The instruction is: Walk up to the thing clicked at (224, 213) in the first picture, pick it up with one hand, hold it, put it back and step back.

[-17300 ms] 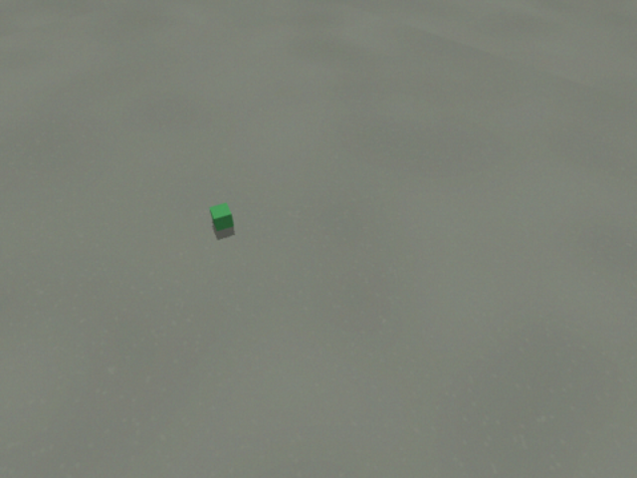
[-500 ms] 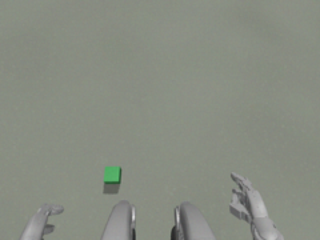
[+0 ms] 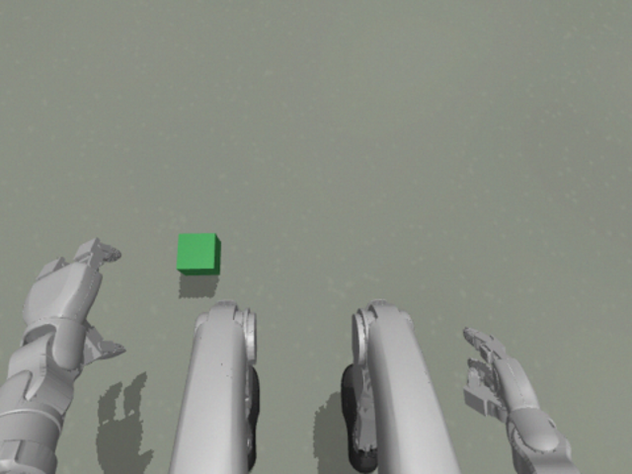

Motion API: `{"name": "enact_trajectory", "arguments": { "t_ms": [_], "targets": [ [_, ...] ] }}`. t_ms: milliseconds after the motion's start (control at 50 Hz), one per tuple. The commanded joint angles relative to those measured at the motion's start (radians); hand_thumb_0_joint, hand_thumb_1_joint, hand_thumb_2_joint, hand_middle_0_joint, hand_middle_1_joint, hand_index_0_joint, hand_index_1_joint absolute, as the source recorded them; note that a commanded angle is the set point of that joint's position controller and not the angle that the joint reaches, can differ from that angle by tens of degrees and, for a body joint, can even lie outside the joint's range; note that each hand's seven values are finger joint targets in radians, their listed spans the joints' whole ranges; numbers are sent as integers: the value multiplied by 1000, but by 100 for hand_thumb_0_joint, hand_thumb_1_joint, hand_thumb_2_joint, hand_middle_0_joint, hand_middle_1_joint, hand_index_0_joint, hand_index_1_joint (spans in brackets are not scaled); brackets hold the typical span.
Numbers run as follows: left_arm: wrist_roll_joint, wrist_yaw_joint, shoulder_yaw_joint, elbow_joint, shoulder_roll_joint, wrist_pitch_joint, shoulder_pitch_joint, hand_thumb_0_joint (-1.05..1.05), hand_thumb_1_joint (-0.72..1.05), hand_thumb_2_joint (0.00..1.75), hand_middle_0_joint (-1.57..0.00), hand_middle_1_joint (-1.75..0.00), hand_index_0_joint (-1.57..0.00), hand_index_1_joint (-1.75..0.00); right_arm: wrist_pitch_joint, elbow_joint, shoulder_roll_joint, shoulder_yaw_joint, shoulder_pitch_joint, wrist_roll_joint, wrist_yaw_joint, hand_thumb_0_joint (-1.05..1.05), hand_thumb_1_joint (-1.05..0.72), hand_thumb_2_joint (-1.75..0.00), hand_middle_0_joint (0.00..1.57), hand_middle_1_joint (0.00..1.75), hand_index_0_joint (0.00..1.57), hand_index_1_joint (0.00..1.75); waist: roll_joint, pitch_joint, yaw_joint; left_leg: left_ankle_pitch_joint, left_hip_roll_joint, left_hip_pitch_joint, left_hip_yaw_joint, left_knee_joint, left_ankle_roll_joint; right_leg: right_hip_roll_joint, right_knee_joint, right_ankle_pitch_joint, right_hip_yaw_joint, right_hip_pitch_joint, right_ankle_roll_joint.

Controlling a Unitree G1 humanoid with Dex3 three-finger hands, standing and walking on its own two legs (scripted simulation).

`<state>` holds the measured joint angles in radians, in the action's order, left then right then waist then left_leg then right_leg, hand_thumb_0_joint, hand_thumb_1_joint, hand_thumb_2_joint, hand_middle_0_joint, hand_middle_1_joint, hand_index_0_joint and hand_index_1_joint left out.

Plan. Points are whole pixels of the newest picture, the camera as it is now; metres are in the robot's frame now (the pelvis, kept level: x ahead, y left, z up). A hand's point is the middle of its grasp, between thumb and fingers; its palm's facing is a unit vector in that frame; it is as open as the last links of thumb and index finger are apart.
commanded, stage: rise first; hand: left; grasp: from above
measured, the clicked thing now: (200, 255) +0.45 +0.23 -0.43
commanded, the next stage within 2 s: approach in 1.44 s
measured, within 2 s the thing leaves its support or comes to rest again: neither
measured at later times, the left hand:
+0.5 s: hand (129, 282) +0.36 +0.30 -0.24, palm faces -0.47 -0.14 -0.87, open 13.9 cm
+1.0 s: hand (145, 268) +0.39 +0.29 -0.28, palm faces -0.47 -0.05 -0.88, open 13.4 cm
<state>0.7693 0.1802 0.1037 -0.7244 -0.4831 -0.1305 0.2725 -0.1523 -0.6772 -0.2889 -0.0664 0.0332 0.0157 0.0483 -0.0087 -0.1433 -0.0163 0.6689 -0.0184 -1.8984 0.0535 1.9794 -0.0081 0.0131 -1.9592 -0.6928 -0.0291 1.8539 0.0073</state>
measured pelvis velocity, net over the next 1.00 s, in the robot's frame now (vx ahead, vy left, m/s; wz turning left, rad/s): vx -0.01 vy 0.01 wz -0.06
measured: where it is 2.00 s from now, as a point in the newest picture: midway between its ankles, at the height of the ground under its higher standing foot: (301, 436)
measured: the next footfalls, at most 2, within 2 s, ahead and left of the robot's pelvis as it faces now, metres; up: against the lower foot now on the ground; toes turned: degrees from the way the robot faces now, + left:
none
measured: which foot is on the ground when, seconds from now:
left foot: down 0.00-1.00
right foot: down 0.00-1.00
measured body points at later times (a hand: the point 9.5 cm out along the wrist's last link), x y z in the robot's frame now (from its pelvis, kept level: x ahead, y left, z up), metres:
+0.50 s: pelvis -0.02 +0.00 -0.08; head +0.19 +0.05 +0.31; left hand +0.38 +0.30 -0.19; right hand +0.07 -0.28 -0.20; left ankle +0.08 +0.12 -0.43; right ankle +0.08 -0.12 -0.43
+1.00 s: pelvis -0.01 +0.01 -0.11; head +0.21 +0.05 +0.28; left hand +0.41 +0.29 -0.23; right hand +0.08 -0.27 -0.24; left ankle +0.08 +0.12 -0.43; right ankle +0.08 -0.12 -0.43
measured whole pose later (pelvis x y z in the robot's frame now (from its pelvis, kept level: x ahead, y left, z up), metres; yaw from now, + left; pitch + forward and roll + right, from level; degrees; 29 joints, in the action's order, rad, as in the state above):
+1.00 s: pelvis -0.01 +0.01 -0.11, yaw -4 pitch +34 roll -6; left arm 1.24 0.40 0.09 -1.24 -0.63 -0.27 0.70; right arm -0.05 -0.78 -0.25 -0.02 0.09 0.12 0.12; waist 0.02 -0.10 -0.12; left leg 0.68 -0.02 -2.25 0.10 2.33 0.00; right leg 0.03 -2.28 -0.69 -0.06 2.18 0.02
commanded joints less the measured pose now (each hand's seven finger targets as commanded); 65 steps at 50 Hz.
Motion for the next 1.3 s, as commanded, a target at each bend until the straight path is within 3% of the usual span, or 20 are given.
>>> {"name": "enact_trajectory", "arguments": {
  "t_ms": [0, 80, 140, 160, 180, 220, 360, 420, 480, 560, 600, 640, 660, 740, 780, 960, 1020, 1040, 1100, 1280],
  "targets": [
    [53, 38, 109, 46, -337, -8, 234, 0, -51, 98, -15, -93, -13, -95, -14, 68, -180, -72, 154, -4, -10, 0, -92, -91, 20, 30, 20, 30, -57, -691, 2, -179, 24, 398, -42, -180, 32, 17, 229, 194, -17, -312, -33],
    [90, 16, 62, -71, -320, -36, 332, 0, -49, 99, -16, -92, -13, -94, 2, 55, -171, -67, 154, 2, -11, 0, -90, -90, 20, 30, 20, 30, -43, -578, -24, 12, 27, 272, -30, -166, 38, 26, 208, -1, -30, -205, -36],
    [132, 18, 70, -126, -358, -65, 361, 0, -51, 100, -15, -91, -13, -94, 12, 47, -181, -58, 164, 1, -10, 0, -90, -90, 20, 30, 20, 30, -57, -546, -20, 60, 28, 233, -16, -153, 40, 29, 174, -39, -40, -160, -39],
    [146, 21, 52, -139, -344, -77, 387, 0, -51, 100, -14, -92, -12, -94, 15, 47, -174, -54, 167, 1, -8, 0, -90, -90, 20, 30, 20, 30, -50, -535, -33, 60, 33, 201, -21, -136, 43, 30, 168, -42, -39, -151, -41],
    [158, 27, 60, -162, -361, -89, 394, 0, -50, 100, -15, -91, -13, -94, 20, 42, -173, -48, 170, 3, -5, 0, -90, -90, 20, 30, 20, 30, -40, -517, -33, 61, 36, 178, -21, -125, 46, 29, 161, -48, -40, -145, -41],
    [188, 41, 42, -190, -350, -114, 433, 0, -49, 98, -15, -90, -13, -92, 26, 29, -175, -41, 177, 6, 0, 0, -90, -90, 20, 30, 20, 30, -61, -493, -44, 60, 36, 170, -15, -107, 45, 29, 134, -33, -49, -87, -44],
    [310, 148, 71, -252, -407, -161, 530, 0, -49, 99, -14, -89, -12, -91, 57, -13, -187, -30, 212, 31, 21, 0, -90, -90, 20, 30, 20, 30, -153, -567, -40, -62, 35, 225, -20, -36, 31, 26, 43, 81, -75, -3, -52],
    [342, 186, 72, -277, -409, -155, 556, 0, -48, 97, -15, -87, -13, -89, 67, -30, -194, -35, 222, 46, 28, 0, -90, -90, 20, 30, 20, 30, -171, -601, -47, -111, 32, 252, -23, -10, 29, 25, 20, 126, -80, 11, -50],
    [370, 207, 44, -313, -392, -145, 606, 0, -46, 96, -16, -86, -14, -87, 70, -45, -197, -38, 231, 59, 33, 0, -90, -90, 20, 30, 20, 30, -204, -584, -70, -104, 28, 253, -15, -2, 27, 24, -5, 130, -92, 46, -49],
    [384, 221, 19, -327, -376, -129, 642, 0, -44, 93, -17, -85, -16, -86, 74, -51, -192, -43, 230, 73, 38, 0, -90, -90, 20, 30, 20, 30, -187, -586, -82, -74, 29, 226, -20, 18, 33, 24, -3, 106, -91, 47, -48],
    [387, 227, 40, -339, -398, -121, 630, 0, -44, 93, -17, -85, -16, -86, 75, -54, -196, -46, 230, 78, 40, 0, -90, -90, 20, 30, 20, 30, -175, -595, -69, -75, 25, 227, -16, 27, 34, 23, -11, 108, -93, 49, -47],
    [392, 225, 15, -340, -378, -122, 670, 0, -43, 92, -19, -84, -18, -85, 76, -58, -191, -43, 229, 81, 41, 0, -90, -90, 20, 30, 20, 30, -183, -593, -90, -68, 25, 222, -8, 36, 33, 23, -26, 106, -95, 64, -46],
    [400, 227, 15, -353, -381, -124, 664, 0, -42, 91, -19, -85, -18, -85, 77, -59, -183, -38, 225, 81, 41, 0, -90, -90, 20, 30, 20, 30, -185, -588, -83, -84, 27, 210, -15, 46, 35, 27, -27, 121, -93, 55, -45],
    [417, 238, 35, -367, -404, -127, 665, 0, -41, 90, -20, -84, -19, -84, 81, -64, -187, -34, 229, 87, 48, 0, -90, -90, 20, 30, 20, 30, -146, -601, -86, -125, 26, 187, -19, 80, 41, 31, -38, 160, -92, 34, -43],
    [431, 241, 23, -381, -383, -134, 659, 0, -39, 88, -20, -85, -20, -85, 85, -65, -182, -30, 232, 88, 50, 0, -90, -90, 20, 30, 20, 30, -151, -604, -89, -152, 29, 185, -20, 86, 40, 33, -52, 183, -93, 36, -44],
    [461, 266, 36, -395, -391, -154, 652, 0, -40, 89, -19, -88, -19, -87, 95, -70, -185, -36, 229, 98, 60, 0, -90, -90, 20, 30, 20, 30, -169, -595, -84, -132, 23, 189, -10, 96, 37, 35, -81, 166, -101, 75, -46],
    [476, 278, 40, -381, -402, -160, 676, 0, -40, 89, -19, -88, -19, -87, 96, -73, -187, -34, 230, 103, 63, 0, -90, -90, 20, 30, 20, 30, -191, -601, -96, -135, 25, 179, -8, 99, 37, 36, -94, 170, -103, 78, -43],
    [475, 285, 51, -382, -415, -161, 664, 0, -40, 89, -18, -87, -19, -87, 97, -74, -190, -38, 226, 101, 62, 0, -90, -90, 20, 30, 20, 30, -192, -604, -84, -135, 21, 186, -8, 103, 35, 35, -100, 169, -101, 89, -44],
    [481, 295, 39, -384, -405, -162, 692, 0, -41, 90, -18, -88, -18, -88, 96, -76, -188, -37, 229, 107, 63, 0, -90, -90, 20, 30, 20, 30, -185, -603, -103, -137, 22, 171, -13, 117, 38, 38, -96, 175, -101, 86, -44],
    [479, 317, 45, -460, -404, -140, 705, 0, -41, 90, -17, -90, -18, -89, 85, -85, -194, -29, 245, 116, 65, 0, -90, -90, 20, 30, 20, 30, -163, -574, -116, -109, 25, 116, -27, 137, 46, 34, -96, 156, -97, 79, -42]
  ]
}}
